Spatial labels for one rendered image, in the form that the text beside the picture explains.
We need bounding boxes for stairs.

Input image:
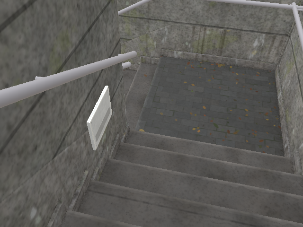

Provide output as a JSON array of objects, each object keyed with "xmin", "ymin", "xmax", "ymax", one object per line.
[
  {"xmin": 122, "ymin": 62, "xmax": 157, "ymax": 130},
  {"xmin": 60, "ymin": 130, "xmax": 303, "ymax": 227}
]

